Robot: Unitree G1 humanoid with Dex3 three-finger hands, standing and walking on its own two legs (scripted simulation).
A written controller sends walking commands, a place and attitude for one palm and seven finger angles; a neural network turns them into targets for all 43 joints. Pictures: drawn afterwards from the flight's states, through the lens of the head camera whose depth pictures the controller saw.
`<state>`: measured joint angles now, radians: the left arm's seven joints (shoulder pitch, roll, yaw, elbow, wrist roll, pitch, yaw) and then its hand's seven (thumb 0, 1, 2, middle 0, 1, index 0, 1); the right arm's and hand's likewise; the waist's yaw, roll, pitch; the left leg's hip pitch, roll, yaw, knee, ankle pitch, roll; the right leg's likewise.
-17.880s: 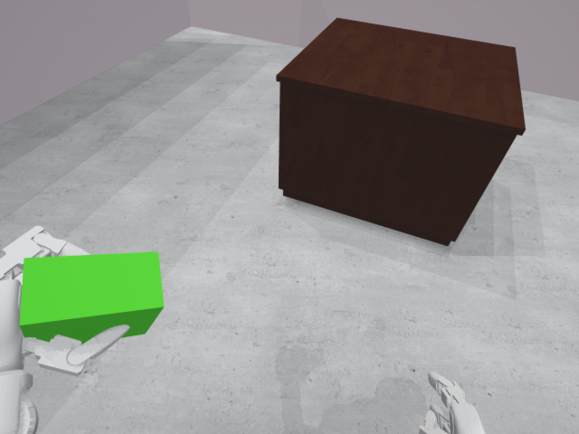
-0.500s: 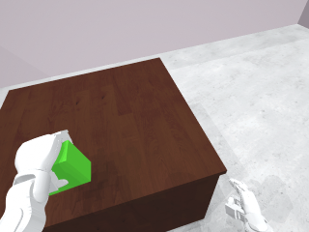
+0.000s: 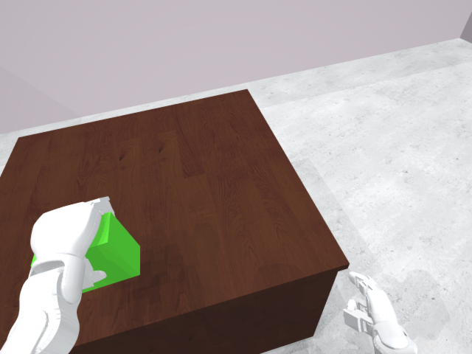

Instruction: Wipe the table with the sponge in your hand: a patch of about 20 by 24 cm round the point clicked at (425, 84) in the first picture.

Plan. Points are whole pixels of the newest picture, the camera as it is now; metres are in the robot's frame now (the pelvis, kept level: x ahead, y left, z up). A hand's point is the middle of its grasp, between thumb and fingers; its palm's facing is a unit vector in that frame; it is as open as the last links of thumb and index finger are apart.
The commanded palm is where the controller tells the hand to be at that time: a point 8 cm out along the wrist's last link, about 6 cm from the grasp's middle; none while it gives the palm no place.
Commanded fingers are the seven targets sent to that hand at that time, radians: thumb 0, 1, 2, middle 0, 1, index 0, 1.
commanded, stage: turn the palm down, sponge in hand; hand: left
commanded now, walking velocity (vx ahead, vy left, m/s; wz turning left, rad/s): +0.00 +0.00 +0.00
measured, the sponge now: (98, 259) +0.22 +0.29 +0.05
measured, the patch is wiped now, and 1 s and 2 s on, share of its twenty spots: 0.00 0.00 0.00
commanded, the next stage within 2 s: move the sponge above the wiping area in 0.02 s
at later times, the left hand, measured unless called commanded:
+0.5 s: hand (97, 248) +0.23 +0.29 +0.08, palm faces -0.01 -0.10 -1.00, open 9.7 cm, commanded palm +0.20 +0.28 +0.14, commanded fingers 0.00 0.10 1.30 -1.20 -1.60 -1.20 -1.60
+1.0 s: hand (115, 243) +0.25 +0.27 +0.06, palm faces -0.01 -0.10 -0.99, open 9.7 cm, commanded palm +0.22 +0.27 +0.12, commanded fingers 0.00 0.10 1.30 -1.20 -1.60 -1.20 -1.60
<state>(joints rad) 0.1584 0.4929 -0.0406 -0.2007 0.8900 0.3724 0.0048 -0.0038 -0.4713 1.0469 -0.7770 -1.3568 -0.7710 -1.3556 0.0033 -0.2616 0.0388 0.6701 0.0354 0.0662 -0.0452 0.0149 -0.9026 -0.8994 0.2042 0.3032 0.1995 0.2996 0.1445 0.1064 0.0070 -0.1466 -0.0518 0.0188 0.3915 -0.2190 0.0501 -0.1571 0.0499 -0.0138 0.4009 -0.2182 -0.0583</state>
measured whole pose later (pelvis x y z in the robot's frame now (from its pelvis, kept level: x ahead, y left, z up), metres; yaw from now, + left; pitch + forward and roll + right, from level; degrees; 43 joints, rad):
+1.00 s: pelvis +0.00 +0.00 +0.00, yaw -1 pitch -1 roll +0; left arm 0.03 0.41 -0.11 0.04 0.93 0.36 0.09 0.00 -0.47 1.05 -0.78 -1.36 -0.77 -1.36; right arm 0.02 -0.26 0.02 0.70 0.05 0.05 -0.06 0.02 -0.90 -0.90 0.20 0.30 0.20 0.30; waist 0.12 0.09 -0.01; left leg -0.17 -0.05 0.03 0.39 -0.21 0.05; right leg -0.19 0.06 0.00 0.41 -0.21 -0.06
